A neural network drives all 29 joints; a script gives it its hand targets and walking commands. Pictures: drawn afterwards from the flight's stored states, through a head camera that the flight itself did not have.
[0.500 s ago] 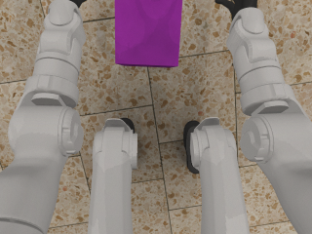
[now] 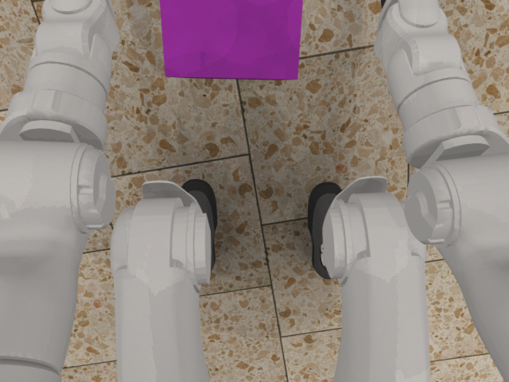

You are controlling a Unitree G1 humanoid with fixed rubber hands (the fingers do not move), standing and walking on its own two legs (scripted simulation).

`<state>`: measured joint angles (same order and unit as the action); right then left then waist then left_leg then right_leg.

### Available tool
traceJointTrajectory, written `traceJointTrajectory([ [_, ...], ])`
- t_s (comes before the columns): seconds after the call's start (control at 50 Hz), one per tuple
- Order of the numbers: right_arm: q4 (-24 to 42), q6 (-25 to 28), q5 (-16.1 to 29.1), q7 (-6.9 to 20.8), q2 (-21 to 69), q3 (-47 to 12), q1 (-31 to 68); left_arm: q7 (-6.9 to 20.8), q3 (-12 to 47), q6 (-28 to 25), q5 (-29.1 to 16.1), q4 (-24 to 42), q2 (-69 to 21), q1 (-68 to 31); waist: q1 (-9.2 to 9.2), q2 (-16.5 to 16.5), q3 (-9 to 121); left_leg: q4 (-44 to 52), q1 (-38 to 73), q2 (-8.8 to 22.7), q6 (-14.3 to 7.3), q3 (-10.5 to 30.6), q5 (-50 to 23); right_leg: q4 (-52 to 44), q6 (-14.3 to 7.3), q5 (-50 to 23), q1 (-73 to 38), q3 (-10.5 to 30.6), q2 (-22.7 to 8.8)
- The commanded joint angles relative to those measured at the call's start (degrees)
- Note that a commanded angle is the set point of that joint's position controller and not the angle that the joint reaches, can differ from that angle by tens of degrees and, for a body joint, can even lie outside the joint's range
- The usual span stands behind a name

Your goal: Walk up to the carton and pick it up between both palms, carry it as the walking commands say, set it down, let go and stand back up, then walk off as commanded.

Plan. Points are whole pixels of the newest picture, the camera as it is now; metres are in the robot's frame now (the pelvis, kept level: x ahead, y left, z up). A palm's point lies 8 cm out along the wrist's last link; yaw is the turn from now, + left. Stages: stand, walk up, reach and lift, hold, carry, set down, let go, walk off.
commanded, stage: reach and lift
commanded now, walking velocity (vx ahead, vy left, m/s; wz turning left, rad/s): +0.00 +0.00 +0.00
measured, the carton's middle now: (234, 12) +0.51 +0.06 -0.29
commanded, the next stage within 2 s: none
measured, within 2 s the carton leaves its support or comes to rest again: leaves its support in 1.38 s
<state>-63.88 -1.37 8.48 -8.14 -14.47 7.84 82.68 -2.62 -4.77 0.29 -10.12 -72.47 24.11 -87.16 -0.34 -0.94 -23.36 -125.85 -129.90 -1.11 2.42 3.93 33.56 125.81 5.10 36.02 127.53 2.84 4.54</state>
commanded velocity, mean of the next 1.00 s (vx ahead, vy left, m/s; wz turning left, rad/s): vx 0.00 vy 0.00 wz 0.00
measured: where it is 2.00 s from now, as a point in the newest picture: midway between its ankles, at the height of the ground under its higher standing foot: (263, 244)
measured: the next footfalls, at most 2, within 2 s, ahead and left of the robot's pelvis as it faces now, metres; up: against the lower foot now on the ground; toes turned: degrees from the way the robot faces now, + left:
none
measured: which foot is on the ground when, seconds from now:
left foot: down 0.00-1.00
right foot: down 0.00-1.00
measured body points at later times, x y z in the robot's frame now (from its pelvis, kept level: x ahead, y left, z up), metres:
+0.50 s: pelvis -0.01 +0.00 -0.01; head +0.37 +0.03 +0.21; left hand +0.55 +0.19 -0.21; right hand +0.55 -0.11 -0.21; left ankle +0.10 +0.13 -0.34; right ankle +0.10 -0.13 -0.34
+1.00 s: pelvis +0.00 +0.00 -0.01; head +0.38 +0.03 +0.22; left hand +0.55 +0.18 -0.21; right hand +0.56 -0.09 -0.20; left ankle +0.10 +0.13 -0.34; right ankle +0.10 -0.13 -0.34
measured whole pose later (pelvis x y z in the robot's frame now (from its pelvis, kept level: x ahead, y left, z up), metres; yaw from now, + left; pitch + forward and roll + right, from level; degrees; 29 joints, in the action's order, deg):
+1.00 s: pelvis +0.00 +0.00 -0.01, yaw +0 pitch +35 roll -2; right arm -63.9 -7.9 -4.8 -4.5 -8.4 20.2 87.2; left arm 0.3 -11.3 7.7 2.0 -66.2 17.5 -86.5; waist -1.1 -1.5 -24.0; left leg -129.4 -129.5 -0.9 1.6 3.1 34.9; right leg 129.3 5.6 37.3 127.0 3.6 5.2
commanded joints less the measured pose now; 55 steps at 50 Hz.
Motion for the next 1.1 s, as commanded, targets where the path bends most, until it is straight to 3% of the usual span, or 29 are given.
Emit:
traceJointTrajectory([
  [0.0, 4.9, 1.5, 0.1, 0.3, -4.7, 0.1, 12.9, 0.2, 0.5, -1.4, -0.5, 4.7, 6.0, -13.9, -0.91, 1.1, 63.2, 7.1, 31.2, -0.3, -0.6, -4.8, -23.9, -7.4, -0.4, -24.2, -26.2, -6.4, -0.6],
  [0.3, 2.3, 1.1, 0.8, 1.0, -4.3, 0.0, 16.5, -0.2, 1.5, -0.5, 0.6, 4.7, 4.3, -16.9, -1.48, 1.4, 60.8, 7.3, 34.0, -0.8, -0.9, -4.4, -20.5, -6.7, -1.3, -20.2, -24.8, -6.7, 0.0],
  [0.5, 1.0, 0.8, -2.8, 1.2, 1.1, 2.2, 18.7, 0.5, 0.1, -0.1, 3.5, 4.8, -1.5, -19.6, -1.28, 1.0, 59.1, 7.7, 32.5, -1.7, -0.6, -5.2, -18.5, -7.3, -1.5, -19.1, -27.1, -6.5, 1.4],
  [0.64, 1.1, 0.1, -9.3, 3.2, 13.1, 5.7, 18.2, 3.8, 0.4, 1.2, 5.9, 6.7, -15.8, -21.0, 1.78, 2.0, 56.7, 7.5, 31.1, -3.6, 0.1, -5.6, -18.5, -7.1, -1.8, -19.6, -28.1, -6.5, 2.8],
  [0.74, 2.9, -2.4, -11.0, 10.0, 37.5, 2.6, 23.2, 10.7, 4.3, 3.8, 7.1, 8.9, -39.8, -23.9, 1.66, 1.8, 52.8, 6.8, 28.2, -4.9, -0.4, -5.7, -18.0, -6.0, -2.5, -18.2, -25.0, -7.4, 4.1],
  [0.8, 4.0, -3.9, -11.4, 13.0, 46.0, 1.6, 23.5, 13.4, 4.9, 5.1, 8.2, 10.7, -47.6, -23.6, 1.19, 1.4, 50.8, 6.5, 26.5, -5.1, -0.9, -5.8, -18.6, -5.6, -2.9, -18.3, -22.4, -7.6, 4.4],
  [0.9, 4.3, -5.2, -11.0, 15.0, 51.2, 1.0, 21.9, 15.1, 4.6, 6.3, 9.5, 12.5, -52.1, -22.3, 0.35, 1.3, 49.2, 6.3, 25.7, -5.4, -1.6, -5.5, -20.4, -5.3, -3.3, -19.2, -19.6, -7.5, 5.0],
  [1.08, 4.9, -5.7, -10.8, 15.9, 55.2, 0.7, 20.7, 16.0, 4.0, 7.0, 10.3, 12.5, -56.2, -20.6, -0.17, 1.3, 48.9, 5.7, 24.7, -5.6, -2.3, -5.1, -22.6, -5.5, -3.5, -20.8, -17.9, -7.3, 5.6],
])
